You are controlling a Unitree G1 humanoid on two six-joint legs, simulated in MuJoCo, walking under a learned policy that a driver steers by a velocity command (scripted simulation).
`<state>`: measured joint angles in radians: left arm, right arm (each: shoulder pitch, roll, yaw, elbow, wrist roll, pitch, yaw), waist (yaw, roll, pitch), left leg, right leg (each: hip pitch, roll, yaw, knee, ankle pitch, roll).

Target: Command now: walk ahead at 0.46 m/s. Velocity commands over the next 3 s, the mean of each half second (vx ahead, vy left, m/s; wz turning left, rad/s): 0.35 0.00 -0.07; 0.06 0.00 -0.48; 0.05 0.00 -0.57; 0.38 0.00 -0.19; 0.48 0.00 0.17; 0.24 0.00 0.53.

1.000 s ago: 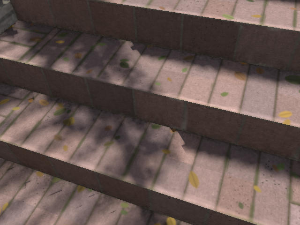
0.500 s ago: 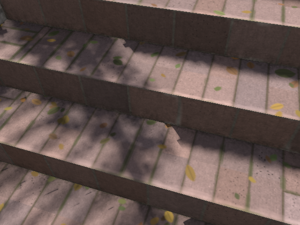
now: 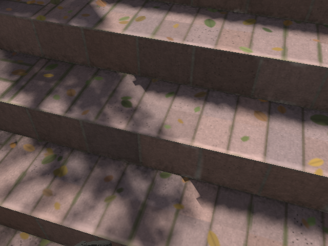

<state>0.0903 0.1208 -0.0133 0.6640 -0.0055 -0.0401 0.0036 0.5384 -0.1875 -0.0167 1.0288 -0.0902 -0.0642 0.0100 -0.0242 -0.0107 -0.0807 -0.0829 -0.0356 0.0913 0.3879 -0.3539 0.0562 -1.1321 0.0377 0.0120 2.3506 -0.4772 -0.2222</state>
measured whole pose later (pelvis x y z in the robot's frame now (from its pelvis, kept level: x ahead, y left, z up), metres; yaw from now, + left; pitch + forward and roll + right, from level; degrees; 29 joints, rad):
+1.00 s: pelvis +0.41 -0.03 +0.34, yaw -18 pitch +6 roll +3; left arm 0.08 0.26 0.03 0.84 0.04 -0.03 -0.09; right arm 0.15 -0.21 -0.01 0.89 -0.04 -0.11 0.00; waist -0.04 -0.02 -0.13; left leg -0.39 0.03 0.26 0.45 -0.17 0.05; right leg -0.83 -0.09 0.04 1.33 -0.30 0.01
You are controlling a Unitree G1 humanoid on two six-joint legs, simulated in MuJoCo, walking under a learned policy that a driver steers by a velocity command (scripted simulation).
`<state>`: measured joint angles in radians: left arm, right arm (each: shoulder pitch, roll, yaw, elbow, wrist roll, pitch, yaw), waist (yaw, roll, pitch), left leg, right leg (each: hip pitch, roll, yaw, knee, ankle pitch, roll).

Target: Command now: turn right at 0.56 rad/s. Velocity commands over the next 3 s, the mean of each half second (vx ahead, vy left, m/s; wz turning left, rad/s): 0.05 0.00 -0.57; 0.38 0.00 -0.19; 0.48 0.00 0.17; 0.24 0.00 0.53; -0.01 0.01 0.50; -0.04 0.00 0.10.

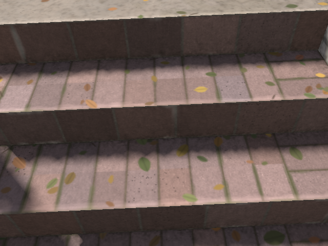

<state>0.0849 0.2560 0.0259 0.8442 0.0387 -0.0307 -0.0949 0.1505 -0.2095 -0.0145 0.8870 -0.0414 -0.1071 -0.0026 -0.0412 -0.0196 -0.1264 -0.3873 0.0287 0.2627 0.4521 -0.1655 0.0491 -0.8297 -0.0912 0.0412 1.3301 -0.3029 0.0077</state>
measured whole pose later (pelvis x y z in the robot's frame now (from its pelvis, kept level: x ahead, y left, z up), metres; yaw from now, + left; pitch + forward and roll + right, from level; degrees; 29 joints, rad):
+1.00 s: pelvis +0.23 -0.05 +0.01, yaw -21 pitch +11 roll -6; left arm -0.16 0.06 -0.09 0.68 0.04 0.09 -0.11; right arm 0.68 0.00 0.08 1.19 -0.07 -0.09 0.11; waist -0.07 0.07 -0.18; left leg 0.06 0.07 0.06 0.10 -0.28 0.08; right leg -1.30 -0.06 -0.21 1.51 -0.24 -0.22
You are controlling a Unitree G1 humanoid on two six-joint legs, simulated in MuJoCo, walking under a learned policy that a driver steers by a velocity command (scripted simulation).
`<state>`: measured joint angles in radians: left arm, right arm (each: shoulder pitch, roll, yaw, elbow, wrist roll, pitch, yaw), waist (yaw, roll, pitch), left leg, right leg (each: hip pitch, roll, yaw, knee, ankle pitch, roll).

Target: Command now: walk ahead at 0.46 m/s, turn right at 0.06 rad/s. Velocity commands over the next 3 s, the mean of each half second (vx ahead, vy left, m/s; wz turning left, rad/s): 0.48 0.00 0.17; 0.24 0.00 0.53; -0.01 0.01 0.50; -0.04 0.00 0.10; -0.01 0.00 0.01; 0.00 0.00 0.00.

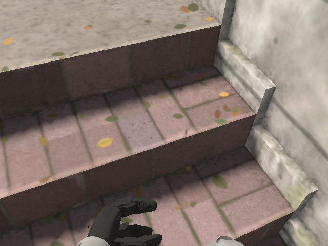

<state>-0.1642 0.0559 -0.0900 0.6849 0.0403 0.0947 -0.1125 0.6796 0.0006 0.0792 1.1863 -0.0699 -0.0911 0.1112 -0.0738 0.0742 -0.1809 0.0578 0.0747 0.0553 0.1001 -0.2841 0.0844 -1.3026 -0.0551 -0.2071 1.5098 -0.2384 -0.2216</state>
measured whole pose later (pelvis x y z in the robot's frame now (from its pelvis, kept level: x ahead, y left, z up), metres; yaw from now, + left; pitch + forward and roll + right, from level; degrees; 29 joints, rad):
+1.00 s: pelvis +0.53 +0.05 +0.35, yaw +24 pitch +7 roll -3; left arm -0.11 0.09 -0.06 0.67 0.02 -0.02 -0.03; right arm 0.45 -0.17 -0.01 1.00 -0.02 -0.08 0.06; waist -0.03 0.06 -0.16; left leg -0.16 -0.01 -0.29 0.37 -0.28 0.04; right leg -1.06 -0.01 -0.08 1.35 -0.39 -0.04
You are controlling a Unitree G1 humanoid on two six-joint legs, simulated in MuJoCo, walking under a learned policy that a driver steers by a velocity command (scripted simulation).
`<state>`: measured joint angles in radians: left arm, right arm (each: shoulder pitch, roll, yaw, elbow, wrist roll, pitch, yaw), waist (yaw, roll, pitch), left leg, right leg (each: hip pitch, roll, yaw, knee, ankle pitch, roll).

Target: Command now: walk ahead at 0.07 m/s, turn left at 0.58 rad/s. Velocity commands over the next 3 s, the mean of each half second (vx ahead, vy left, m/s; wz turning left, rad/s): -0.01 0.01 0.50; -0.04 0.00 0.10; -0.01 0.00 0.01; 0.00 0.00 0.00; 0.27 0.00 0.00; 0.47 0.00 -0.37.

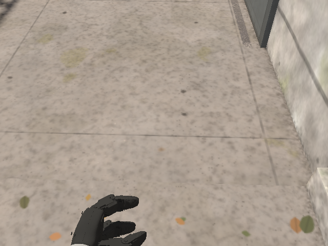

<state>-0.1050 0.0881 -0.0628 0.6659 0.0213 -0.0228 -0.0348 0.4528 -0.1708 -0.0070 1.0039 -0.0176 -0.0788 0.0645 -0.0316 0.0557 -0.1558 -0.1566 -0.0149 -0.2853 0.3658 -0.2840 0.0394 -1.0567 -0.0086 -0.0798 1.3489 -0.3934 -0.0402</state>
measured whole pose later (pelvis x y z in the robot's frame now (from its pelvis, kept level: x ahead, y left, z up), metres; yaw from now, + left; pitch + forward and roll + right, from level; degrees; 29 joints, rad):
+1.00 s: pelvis +0.07 -0.02 +0.15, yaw +17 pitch +0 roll +1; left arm 0.36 0.17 0.01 0.82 0.01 0.01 0.03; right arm 0.12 -0.17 -0.03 0.70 0.01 0.03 0.01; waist 0.02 0.02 0.03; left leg -0.35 0.00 0.02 0.52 -0.19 -0.01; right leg -0.27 -0.01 0.04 0.61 -0.33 0.00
